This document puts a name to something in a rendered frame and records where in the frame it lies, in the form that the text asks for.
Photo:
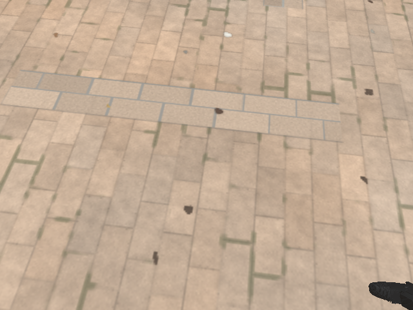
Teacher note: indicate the right robot hand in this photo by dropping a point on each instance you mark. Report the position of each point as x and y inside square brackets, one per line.
[396, 293]

